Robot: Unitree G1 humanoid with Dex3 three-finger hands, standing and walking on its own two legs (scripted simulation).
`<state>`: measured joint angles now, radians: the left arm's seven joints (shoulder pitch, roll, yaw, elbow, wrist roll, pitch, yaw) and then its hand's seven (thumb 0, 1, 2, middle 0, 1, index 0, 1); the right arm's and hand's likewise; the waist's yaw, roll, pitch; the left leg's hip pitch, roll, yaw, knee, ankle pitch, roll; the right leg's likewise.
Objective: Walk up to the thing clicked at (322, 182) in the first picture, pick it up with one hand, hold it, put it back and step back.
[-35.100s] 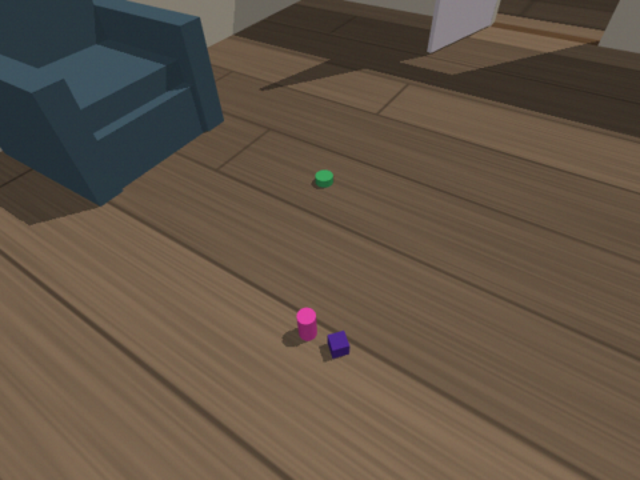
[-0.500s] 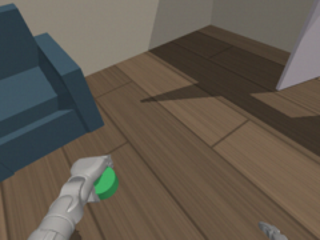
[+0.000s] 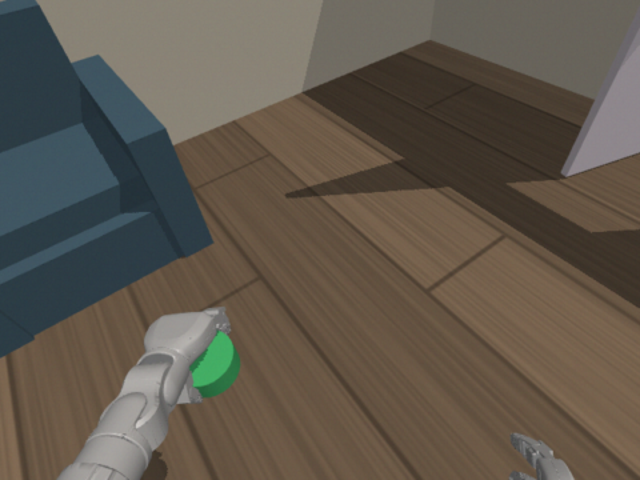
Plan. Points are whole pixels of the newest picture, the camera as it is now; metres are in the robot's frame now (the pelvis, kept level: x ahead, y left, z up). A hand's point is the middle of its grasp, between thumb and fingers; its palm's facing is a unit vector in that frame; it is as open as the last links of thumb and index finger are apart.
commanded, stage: hold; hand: left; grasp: from above
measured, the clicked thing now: (207, 362) +0.31 +0.21 -0.07
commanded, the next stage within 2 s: crouch in 0.18 s
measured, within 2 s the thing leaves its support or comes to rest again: neither
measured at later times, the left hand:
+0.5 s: hand (196, 365) +0.30 +0.22 -0.06, palm faces -0.43 -0.06 -0.90, open 11.4 cm
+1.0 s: hand (232, 391) +0.35 +0.24 -0.29, palm faces -0.39 +0.04 -0.92, open 11.3 cm
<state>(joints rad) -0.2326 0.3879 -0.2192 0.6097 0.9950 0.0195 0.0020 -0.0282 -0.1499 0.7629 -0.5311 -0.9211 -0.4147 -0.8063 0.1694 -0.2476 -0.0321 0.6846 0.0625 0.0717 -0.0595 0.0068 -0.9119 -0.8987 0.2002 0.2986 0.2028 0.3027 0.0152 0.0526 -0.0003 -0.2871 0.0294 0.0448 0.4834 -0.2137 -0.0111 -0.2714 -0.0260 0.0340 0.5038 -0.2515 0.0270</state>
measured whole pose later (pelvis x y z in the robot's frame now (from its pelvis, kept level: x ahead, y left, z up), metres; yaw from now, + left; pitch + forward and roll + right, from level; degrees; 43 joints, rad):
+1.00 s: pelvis -0.05 +0.01 -0.17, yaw +0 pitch +28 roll -3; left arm -0.66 0.41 -0.10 1.20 1.17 -0.01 0.40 0.00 -0.11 0.60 -0.61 -0.83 -0.49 -0.76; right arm 0.22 -0.26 -0.08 0.74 -0.04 0.02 -0.02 0.00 -0.91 -0.90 0.20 0.30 0.20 0.30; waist -0.13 0.04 -0.19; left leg -1.45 0.04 -0.03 1.48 -0.53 0.00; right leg -1.38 -0.01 0.00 1.45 -0.56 0.04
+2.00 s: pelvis -0.07 +0.00 -0.40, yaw -4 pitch +36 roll -6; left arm -0.90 0.62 0.08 1.42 1.25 -0.15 0.45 0.00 -0.12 0.58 -0.65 -0.79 -0.53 -0.72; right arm 0.13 -0.24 0.00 0.78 -0.14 -0.06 0.12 0.00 -0.91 -0.90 0.20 0.30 0.20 0.30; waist -0.21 0.00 -0.10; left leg -2.23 0.04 -0.13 2.25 -0.65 -0.03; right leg -2.14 0.03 -0.04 2.22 -0.70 0.04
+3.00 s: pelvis -0.07 +0.00 -0.46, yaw -9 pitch +32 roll -9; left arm -0.95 0.76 0.14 1.60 1.27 -0.18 0.57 0.00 -0.13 0.59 -0.66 -0.77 -0.54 -0.69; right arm 0.09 -0.27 0.11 0.78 -0.22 -0.12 0.18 0.00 -0.91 -0.89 0.20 0.30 0.20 0.30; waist -0.28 -0.06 0.04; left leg -2.37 0.04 -0.22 2.49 -0.69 -0.04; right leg -2.27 0.07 -0.09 2.41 -0.71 0.05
